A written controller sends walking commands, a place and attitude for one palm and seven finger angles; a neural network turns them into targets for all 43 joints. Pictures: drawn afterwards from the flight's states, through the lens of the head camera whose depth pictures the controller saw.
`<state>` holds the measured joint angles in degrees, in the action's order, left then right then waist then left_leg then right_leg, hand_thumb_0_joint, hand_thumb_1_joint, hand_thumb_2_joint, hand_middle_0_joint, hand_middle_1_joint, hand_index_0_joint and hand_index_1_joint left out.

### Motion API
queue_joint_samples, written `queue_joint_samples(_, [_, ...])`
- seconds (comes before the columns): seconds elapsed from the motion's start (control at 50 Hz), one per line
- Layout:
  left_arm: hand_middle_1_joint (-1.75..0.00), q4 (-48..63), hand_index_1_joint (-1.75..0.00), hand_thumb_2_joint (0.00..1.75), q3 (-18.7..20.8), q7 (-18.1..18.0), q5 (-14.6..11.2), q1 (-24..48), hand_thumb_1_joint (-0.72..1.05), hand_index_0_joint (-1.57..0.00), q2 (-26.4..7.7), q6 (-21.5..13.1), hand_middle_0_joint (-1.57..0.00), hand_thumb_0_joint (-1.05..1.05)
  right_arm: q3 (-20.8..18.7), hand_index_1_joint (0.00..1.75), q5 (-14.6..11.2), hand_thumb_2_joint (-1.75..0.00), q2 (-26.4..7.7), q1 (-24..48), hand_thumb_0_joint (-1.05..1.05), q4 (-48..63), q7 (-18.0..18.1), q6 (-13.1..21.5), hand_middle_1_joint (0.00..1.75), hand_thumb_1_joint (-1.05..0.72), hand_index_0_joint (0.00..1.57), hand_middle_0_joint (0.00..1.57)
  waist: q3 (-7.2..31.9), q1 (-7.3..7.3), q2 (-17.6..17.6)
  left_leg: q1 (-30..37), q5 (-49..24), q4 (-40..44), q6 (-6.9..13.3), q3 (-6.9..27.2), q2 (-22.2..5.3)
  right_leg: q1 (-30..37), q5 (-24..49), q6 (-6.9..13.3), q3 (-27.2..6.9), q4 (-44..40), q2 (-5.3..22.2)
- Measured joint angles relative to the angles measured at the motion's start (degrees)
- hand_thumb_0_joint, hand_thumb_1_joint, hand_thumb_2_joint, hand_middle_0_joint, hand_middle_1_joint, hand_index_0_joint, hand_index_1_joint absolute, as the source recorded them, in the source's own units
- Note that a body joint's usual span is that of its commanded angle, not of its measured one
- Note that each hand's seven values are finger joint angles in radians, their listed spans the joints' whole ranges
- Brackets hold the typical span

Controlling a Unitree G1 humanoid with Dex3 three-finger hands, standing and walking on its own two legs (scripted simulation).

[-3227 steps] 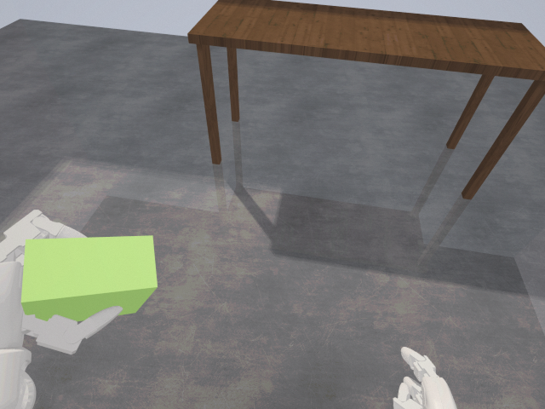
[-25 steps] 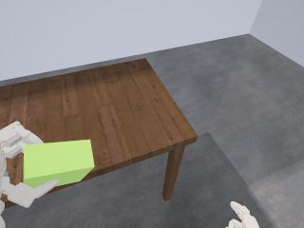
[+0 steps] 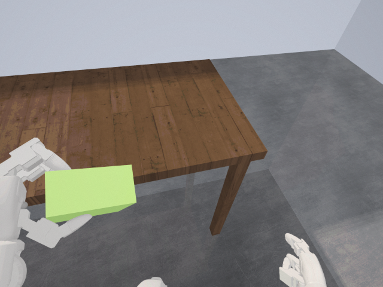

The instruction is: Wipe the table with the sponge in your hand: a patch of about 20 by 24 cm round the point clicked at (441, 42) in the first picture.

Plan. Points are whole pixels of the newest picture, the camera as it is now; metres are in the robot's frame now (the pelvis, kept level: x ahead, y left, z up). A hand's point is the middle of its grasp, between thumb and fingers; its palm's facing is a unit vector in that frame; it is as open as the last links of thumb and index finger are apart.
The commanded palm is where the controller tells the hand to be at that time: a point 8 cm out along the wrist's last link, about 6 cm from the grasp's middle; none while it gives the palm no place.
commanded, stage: step back with the hand held close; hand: left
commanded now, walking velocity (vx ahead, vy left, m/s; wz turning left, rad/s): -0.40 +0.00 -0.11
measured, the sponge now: (100, 193) +0.23 +0.18 +0.13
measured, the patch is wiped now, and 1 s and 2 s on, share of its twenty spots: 1.00 1.00 1.00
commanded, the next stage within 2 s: stop stepping back and stand still in 0.20 s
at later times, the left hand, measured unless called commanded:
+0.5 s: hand (36, 251) +0.13 +0.21 +0.17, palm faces +0.19 -0.89 -0.41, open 9.9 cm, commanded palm +0.07 +0.27 +0.20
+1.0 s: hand out of the picture +0.05 +0.24 +0.17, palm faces +0.35 -0.86 -0.37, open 9.9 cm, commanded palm +0.00 +0.27 +0.20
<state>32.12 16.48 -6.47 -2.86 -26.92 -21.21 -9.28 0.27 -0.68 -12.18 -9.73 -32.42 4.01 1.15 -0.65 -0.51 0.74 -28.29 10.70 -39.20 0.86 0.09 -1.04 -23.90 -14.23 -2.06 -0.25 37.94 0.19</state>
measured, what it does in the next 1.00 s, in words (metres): walks backwards: right foot, then left foot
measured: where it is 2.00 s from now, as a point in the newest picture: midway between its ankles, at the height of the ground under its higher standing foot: outside the picture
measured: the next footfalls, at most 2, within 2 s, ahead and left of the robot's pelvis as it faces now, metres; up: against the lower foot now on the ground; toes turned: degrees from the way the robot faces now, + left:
right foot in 0.26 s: -0.13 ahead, -0.08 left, +0.00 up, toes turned -7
left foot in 0.48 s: -0.07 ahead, +0.13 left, +0.00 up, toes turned -4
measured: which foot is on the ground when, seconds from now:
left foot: down 0.00-0.26, up 0.28-0.46, down 0.48-1.00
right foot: down 0.00-0.00, up 0.02-0.24, down 0.26-1.00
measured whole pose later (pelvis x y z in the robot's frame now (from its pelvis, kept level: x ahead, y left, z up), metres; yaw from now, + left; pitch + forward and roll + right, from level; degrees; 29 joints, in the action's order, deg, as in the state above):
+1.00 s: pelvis -0.18 +0.01 +0.01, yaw -4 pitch -2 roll +0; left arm 22.3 17.8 -8.6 -1.8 -25.7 -20.5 -4.3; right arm 2.1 -0.8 -9.1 -14.2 -36.4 4.0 6.2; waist 3.4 1.0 -0.4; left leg -17.9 15.4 -34.9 0.9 -2.3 -1.7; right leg -18.9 -26.0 0.3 3.9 44.2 -0.9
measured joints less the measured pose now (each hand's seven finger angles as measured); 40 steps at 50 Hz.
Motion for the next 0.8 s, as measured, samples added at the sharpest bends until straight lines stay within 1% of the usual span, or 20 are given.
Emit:
queue_joint_samples(0.04, [-1.39,-0.35,-1.43,1.06,1.71,-0.14,0.39,0.91,-0.56,-0.81,-1.24,-0.17,-0.80,0.00,-0.17,0.30,0.14,-0.90,0.60,1.02,0.01,0.47,0.03,0.34,0.30,-0.90,0.20,0.20,-1.46,-0.08,0.45,-0.55,-0.99,-0.10,0.68,-0.73,-0.31,-1.76,-4.07,0.11,-0.95,4.25,-0.68])
queue_joint_samples(0.1, [-1.39,-1.40,-1.43,1.06,4.56,-0.23,0.90,1.19,-0.56,-0.81,-2.36,0.23,-0.80,0.00,-0.58,0.30,0.59,-0.90,2.02,0.98,0.01,0.96,-0.60,1.51,0.30,-0.90,0.20,0.20,-1.78,0.33,-0.50,-1.21,-2.51,2.01,0.94,-0.43,-1.38,-2.81,-10.24,-0.08,-0.88,16.41,-2.97])
queue_joint_samples(0.14, [-1.39,-0.78,-1.43,1.06,5.69,-0.63,0.48,0.56,-0.56,-0.81,-2.10,0.70,-0.80,0.00,-0.44,0.30,0.52,-0.90,2.75,0.44,0.01,0.73,-1.33,2.25,0.30,-0.90,0.20,0.20,-1.23,-0.47,-0.82,-1.18,-4.78,4.84,0.59,-1.05,-2.30,-0.84,-12.63,0.11,-0.13,17.85,-3.41])
queue_joint_samples(0.2, [-1.39,1.14,-1.44,1.06,5.83,-1.28,-0.37,-0.86,-0.56,-0.80,-0.52,0.78,-0.80,0.00,0.26,0.30,0.51,-0.90,3.27,-0.22,0.01,0.10,-1.95,3.33,0.30,-0.90,0.20,0.20,-0.07,-1.75,-1.07,-1.32,-7.94,8.92,0.20,-2.87,-3.42,4.65,-14.34,0.89,0.35,10.55,-3.05])
queue_joint_samples(0.26, [-1.39,1.80,-1.44,1.06,3.99,-1.13,-0.50,-0.25,-0.56,-0.80,0.89,0.18,-0.80,0.00,0.78,0.30,0.68,-0.90,3.18,-0.23,0.01,-0.55,-1.97,4.34,0.30,-0.90,0.20,0.20,0.23,-2.36,-1.68,-2.61,-10.49,10.50,-0.34,-4.25,-3.80,11.72,-9.39,2.36,0.40,-4.52,-2.34])
queue_joint_samples(0.28, [-1.39,1.07,-1.44,1.06,2.57,-0.74,-0.19,0.60,-0.56,-0.80,2.00,-0.22,-0.80,0.00,0.57,0.30,0.72,-0.90,2.60,0.19,0.01,-1.36,-1.92,4.34,0.30,-0.90,0.20,0.20,-0.47,-2.12,-3.80,-3.31,-9.25,9.09,-0.76,-3.23,-4.74,12.55,-8.16,2.78,1.09,-6.42,-3.48])
queue_joint_samples(0.3, [-1.39,0.34,-1.44,1.06,1.02,-0.42,0.00,1.02,-0.56,-0.80,2.69,-0.45,-0.80,0.00,0.39,0.30,0.54,-0.90,2.27,0.28,0.01,-2.51,-1.75,3.94,0.30,-0.90,0.20,0.20,-0.89,-1.67,-5.14,-3.71,-3.67,5.67,-1.57,-2.30,-4.84,13.15,-7.20,2.95,1.52,-7.17,-4.12])
queue_joint_samples(0.32, [-1.39,-0.23,-1.44,1.06,-0.42,-0.15,0.17,1.09,-0.56,-0.80,2.78,-0.71,-0.80,0.00,0.28,0.30,0.13,-0.90,2.29,-0.13,0.01,-3.61,-1.51,3.34,0.30,-0.90,0.20,0.20,-0.61,-1.32,-5.03,-4.41,2.81,-0.39,-2.16,-1.65,-3.68,13.30,-6.51,2.95,1.49,-7.53,-3.77])
queue_joint_samples(0.36, [-1.39,-0.73,-1.44,1.06,-1.68,0.68,0.17,-0.06,-0.56,-0.80,2.10,-1.17,-0.80,0.00,0.23,0.30,-0.67,-0.90,2.85,-1.65,0.01,-4.64,-1.32,1.97,0.30,-0.90,0.20,0.20,0.86,-0.80,-2.39,-4.84,10.01,-12.38,-2.43,-1.47,-0.51,12.79,-5.48,2.69,0.37,-8.07,-1.81])
queue_joint_samples(0.38, [-1.39,-0.88,-1.44,1.06,-1.37,1.03,0.09,-1.12,-0.56,-0.81,1.50,-1.10,-0.80,0.00,0.45,0.30,-0.86,-0.90,3.12,-2.49,0.01,-4.37,-1.23,1.23,0.30,-0.90,0.20,0.20,1.74,-0.41,-0.66,-3.86,11.43,-14.93,-2.23,-2.00,0.57,12.25,-4.98,2.53,-0.52,-8.30,-0.79])
queue_joint_samples(0.4, [-1.39,-1.28,-1.44,1.06,-0.74,1.12,0.01,-2.16,-0.56,-0.81,0.82,-1.00,-0.80,0.00,0.72,0.30,-1.02,-0.90,3.21,-3.24,0.01,-3.74,-1.09,0.58,0.30,-0.90,0.20,0.20,2.55,0.20,0.81,-2.18,11.75,-14.89,-1.90,-2.64,1.17,11.61,-4.49,2.40,-1.28,-8.45,0.05])
queue_joint_samples(0.44, [-1.39,-2.79,-1.43,1.06,0.62,0.77,-0.13,-3.23,-0.56,-0.81,-0.42,-0.68,-0.80,0.00,0.91,0.30,-1.29,-0.90,2.57,-4.28,0.01,-1.98,-0.67,-0.09,0.30,-0.90,0.20,0.20,3.67,1.84,2.27,2.48,9.36,-8.95,-1.23,-3.31,1.39,9.81,-3.96,2.09,-1.98,-7.74,1.01])
queue_joint_samples(0.48, [-1.39,-4.25,-1.43,1.06,1.69,0.25,-0.41,-2.91,-0.56,-0.81,-1.30,-0.17,-0.80,0.00,0.38,0.30,-1.56,-0.90,0.56,-4.77,0.01,0.00,-0.24,0.24,0.30,-0.90,0.20,0.20,3.71,3.41,1.03,8.26,4.03,1.68,-0.20,-2.56,0.30,7.39,-4.55,1.64,-1.31,-5.00,0.57])
queue_joint_samples(0.5, [-1.39,-4.64,-1.43,1.06,2.08,0.02,-0.63,-2.40,-0.56,-0.81,-1.67,0.14,-0.80,0.00,-0.29,0.30,-1.66,-0.90,-0.72,-4.79,0.01,0.77,-0.03,0.70,0.30,-0.90,0.20,0.20,3.46,4.18,-0.42,9.91,6.45,5.55,-0.07,-1.43,-0.28,5.84,-5.19,1.39,-0.41,-3.04,-0.07])
queue_joint_samples(0.52, [-1.39,-5.35,-1.43,1.06,2.63,-0.20,-0.78,-1.53,-0.56,-0.81,-2.30,0.59,-0.80,0.00,-1.03,0.30,-1.78,-0.90,-0.91,-4.22,0.01,0.36,0.15,0.97,0.30,-0.90,0.20,0.20,2.67,4.58,0.14,9.34,8.06,5.44,-0.14,-1.29,0.38,4.70,-5.75,1.16,-0.36,-1.33,0.56])
queue_joint_samples(0.58, [-1.39,-5.55,-1.44,1.06,4.26,-0.60,-0.65,-2.15,-0.56,-0.80,-2.76,2.35,-0.80,0.00,-1.54,0.30,-1.72,-0.90,-1.06,-3.73,0.01,-0.38,-0.31,1.71,0.30,-0.90,0.20,0.20,0.57,3.81,1.58,9.26,5.79,5.08,-0.61,-2.28,0.71,4.57,-4.84,1.20,-1.86,-1.34,0.55])
queue_joint_samples(0.62, [-1.39,-3.78,-1.44,1.06,4.51,-0.69,-0.31,-4.62,-0.56,-0.80,-2.35,3.16,-0.80,-0.01,-1.55,0.30,-1.48,-0.90,-1.16,-4.53,0.01,-0.46,-0.80,2.66,0.30,-0.90,0.20,0.20,0.39,3.81,0.89,9.35,4.70,5.31,-0.79,-1.81,0.01,5.51,-2.96,1.22,-1.08,-3.24,0.09])
queue_joint_samples(0.68, [-1.39,-1.28,-1.44,1.06,3.17,-0.71,0.19,-7.40,-0.56,-0.80,-1.34,2.68,-0.80,-0.01,-1.30,0.30,-1.38,-0.90,-1.32,-6.06,0.01,-1.46,-1.08,3.48,0.30,-0.90,0.20,0.19,0.93,3.29,-0.97,8.86,5.43,3.96,-0.72,-0.10,-1.26,7.32,-0.51,1.69,0.93,-6.08,-1.02])
queue_joint_samples(0.74, [-1.39,-0.82,-1.44,1.06,1.61,-0.74,0.71,-7.24,-0.56,-0.80,-0.33,1.72,-0.80,-0.01,-1.05,0.30,-0.82,-0.90,-1.07,-6.97,0.01,-3.43,-0.64,3.36,0.30,-0.90,0.20,0.20,2.54,1.74,-1.52,6.70,12.97,-0.47,0.33,1.00,-1.45,6.81,-1.35,3.00,2.25,-5.22,-1.26])
queue_joint_samples(0.8, [-1.39,-3.12,-1.43,1.06,0.23,-0.88,0.89,-3.68,-0.56,-0.81,1.58,1.39,-0.80,-0.01,-0.64,0.30,-0.33,-0.90,-1.04,-6.22,0.01,-6.28,-0.07,3.35,0.30,-0.90,0.20,0.20,3.16,-0.04,-1.00,5.80,14.47,-5.29,0.98,-0.20,-1.01,6.19,-1.35,3.03,2.34,-3.53,-0.56])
